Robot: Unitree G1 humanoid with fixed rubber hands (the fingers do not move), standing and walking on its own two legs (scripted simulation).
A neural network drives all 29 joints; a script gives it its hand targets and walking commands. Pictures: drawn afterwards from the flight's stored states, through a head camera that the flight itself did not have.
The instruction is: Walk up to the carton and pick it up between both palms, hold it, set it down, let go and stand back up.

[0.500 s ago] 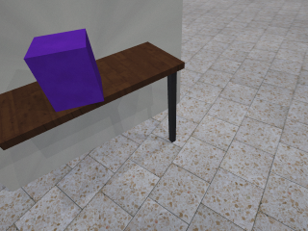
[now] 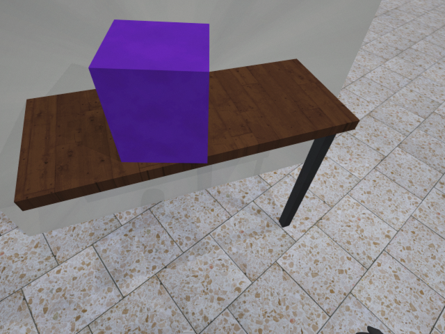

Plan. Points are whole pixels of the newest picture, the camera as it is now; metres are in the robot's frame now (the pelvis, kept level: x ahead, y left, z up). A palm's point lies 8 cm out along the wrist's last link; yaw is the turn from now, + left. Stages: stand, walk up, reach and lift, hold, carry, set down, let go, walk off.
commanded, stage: walk up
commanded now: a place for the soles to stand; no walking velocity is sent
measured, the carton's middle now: (163, 95) +0.62 +0.17 +0.08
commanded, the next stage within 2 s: none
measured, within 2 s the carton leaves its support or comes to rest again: neither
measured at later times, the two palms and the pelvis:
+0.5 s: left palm (76, 316) +0.19 +0.27 -0.06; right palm (349, 288) +0.25 -0.25 -0.11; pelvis +0.15 -0.01 +0.02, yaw +13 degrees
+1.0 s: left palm out of the picture +0.15 +0.29 -0.11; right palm (316, 221) +0.37 -0.19 -0.05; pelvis +0.17 +0.02 +0.01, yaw +23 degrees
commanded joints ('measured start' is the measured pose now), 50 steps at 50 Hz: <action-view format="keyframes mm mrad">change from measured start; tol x16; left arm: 1 6 62 19 -142 -9 -41 -21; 50 -21 72 5 1 -29 24 13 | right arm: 1 175 -150 -44 -20 16 2 -47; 20 344 -106 -16 -89 -6 48 -31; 50 8 -140 -33 -126 2 38 -54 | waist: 1 -18 149 -17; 12 -60 240 7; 19 44 -218 -233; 34 62 -188 -58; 40 19 236 -166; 50 1 278 -155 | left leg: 1 275 206 -330 -356 585 72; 9 64 68 -245 -458 334 68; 17 145 63 -342 -81 371 -17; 18 62 6 -278 117 227 -54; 19 -74 -120 -175 300 -276 -95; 21 -167 -45 -102 504 -358 -109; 37 256 -11 5 -236 195 -98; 39 335 129 -211 -263 300 -29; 41 94 331 -537 -398 159 176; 50 190 140 -311 -330 137 96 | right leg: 1 -353 -28 133 136 148 4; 16 -1 55 62 -629 499 13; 20 254 -430 624 -762 409 -262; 22 135 -376 540 -821 305 -284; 25 -2 -193 180 -822 422 -125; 36 -74 -178 31 -576 604 -156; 41 -154 15 58 -173 -149 30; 50 -126 56 59 -401 10 71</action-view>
